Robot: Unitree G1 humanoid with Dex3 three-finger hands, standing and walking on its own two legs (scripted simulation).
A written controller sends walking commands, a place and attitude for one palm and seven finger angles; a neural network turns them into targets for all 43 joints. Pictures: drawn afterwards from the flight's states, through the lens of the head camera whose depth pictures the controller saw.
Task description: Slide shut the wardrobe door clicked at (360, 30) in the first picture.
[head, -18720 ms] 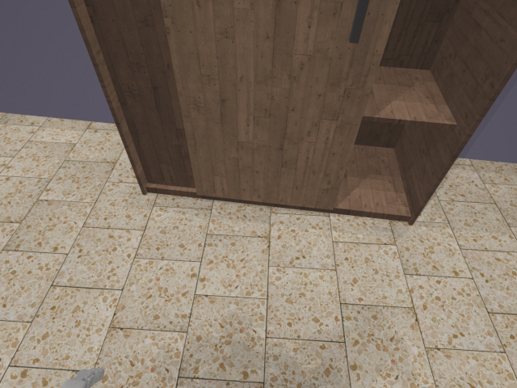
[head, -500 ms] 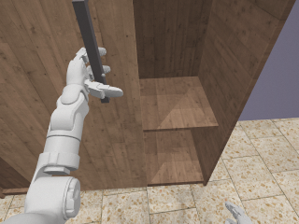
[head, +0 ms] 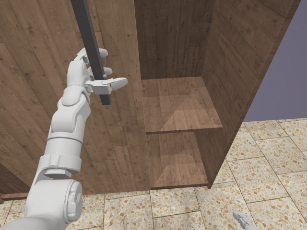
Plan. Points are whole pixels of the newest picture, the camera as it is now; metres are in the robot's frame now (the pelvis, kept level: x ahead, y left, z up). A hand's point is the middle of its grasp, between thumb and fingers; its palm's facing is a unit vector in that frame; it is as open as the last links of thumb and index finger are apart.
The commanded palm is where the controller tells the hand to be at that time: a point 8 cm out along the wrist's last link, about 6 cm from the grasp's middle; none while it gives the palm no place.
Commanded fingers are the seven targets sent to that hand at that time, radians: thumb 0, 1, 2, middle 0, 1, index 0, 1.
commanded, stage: grip the handle and tug to test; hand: left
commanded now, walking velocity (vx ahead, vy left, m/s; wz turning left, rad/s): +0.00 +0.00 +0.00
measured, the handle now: (96, 56) +0.48 +0.16 +0.24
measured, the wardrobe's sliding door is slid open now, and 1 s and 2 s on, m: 0.38 0.38 0.37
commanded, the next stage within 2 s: tug the door sideways, standing still in 1.08 s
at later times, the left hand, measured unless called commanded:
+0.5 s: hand (105, 76) +0.43 +0.13 +0.21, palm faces +0.12 -0.99 +0.00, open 5.8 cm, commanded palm +0.39 +0.18 +0.21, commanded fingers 0.00 0.90 0.90 -0.45 -1.40 -0.45 -1.40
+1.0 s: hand (105, 77) +0.43 +0.13 +0.21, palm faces +0.10 -0.99 +0.01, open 6.0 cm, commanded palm +0.37 +0.18 +0.21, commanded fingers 0.00 0.90 0.90 -0.45 -1.40 -0.45 -1.40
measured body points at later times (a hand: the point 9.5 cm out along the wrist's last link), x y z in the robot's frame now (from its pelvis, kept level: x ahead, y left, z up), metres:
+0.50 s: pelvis +0.01 +0.00 +0.00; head +0.00 -0.02 +0.45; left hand +0.42 +0.19 +0.22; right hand +0.15 -0.24 -0.11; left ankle +0.01 +0.13 -0.74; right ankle -0.04 -0.12 -0.74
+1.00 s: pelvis +0.03 +0.00 +0.00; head +0.02 -0.03 +0.45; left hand +0.41 +0.19 +0.21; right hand +0.18 -0.25 -0.10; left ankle +0.01 +0.13 -0.74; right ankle -0.04 -0.12 -0.74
